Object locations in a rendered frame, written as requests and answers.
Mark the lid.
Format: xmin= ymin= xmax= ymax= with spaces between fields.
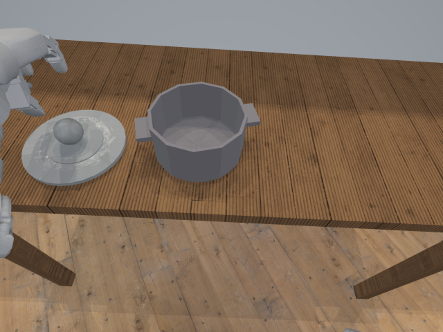
xmin=21 ymin=110 xmax=127 ymax=186

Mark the pot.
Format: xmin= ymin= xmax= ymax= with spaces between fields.
xmin=134 ymin=82 xmax=260 ymax=183

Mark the table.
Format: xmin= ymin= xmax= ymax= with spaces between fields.
xmin=0 ymin=39 xmax=443 ymax=299

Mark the robot left hand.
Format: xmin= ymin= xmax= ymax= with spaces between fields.
xmin=0 ymin=28 xmax=68 ymax=117

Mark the left robot upper arm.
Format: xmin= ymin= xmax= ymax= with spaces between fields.
xmin=0 ymin=193 xmax=14 ymax=258

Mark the robot left forearm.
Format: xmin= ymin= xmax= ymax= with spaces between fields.
xmin=0 ymin=42 xmax=19 ymax=184

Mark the knob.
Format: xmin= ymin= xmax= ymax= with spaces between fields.
xmin=53 ymin=118 xmax=84 ymax=145

